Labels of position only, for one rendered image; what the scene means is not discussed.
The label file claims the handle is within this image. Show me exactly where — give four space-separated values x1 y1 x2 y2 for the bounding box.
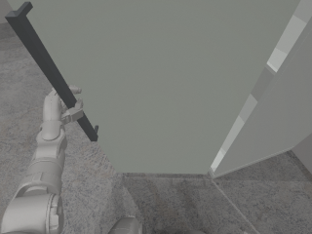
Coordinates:
5 1 98 142

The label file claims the left robot upper arm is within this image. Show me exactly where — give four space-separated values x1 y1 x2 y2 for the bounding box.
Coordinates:
1 193 64 234

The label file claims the left robot forearm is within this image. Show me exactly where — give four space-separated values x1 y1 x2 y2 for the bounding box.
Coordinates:
1 120 68 234

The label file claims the fridge door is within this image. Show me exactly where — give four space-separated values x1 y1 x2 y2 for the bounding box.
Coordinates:
7 0 300 175

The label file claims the left robot hand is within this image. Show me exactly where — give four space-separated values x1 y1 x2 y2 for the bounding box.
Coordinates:
42 84 84 125

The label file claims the left robot thigh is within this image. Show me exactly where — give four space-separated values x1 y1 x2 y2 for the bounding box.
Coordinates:
107 216 142 234

